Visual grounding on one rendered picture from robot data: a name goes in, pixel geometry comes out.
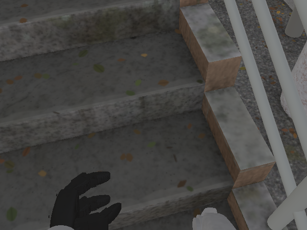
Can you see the right robot thigh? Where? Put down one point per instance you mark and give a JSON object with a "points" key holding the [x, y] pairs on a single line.
{"points": [[212, 221]]}

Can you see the robot left hand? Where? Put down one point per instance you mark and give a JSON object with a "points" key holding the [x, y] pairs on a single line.
{"points": [[72, 211]]}

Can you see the robot right shin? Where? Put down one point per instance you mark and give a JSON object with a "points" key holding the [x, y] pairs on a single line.
{"points": [[209, 210]]}

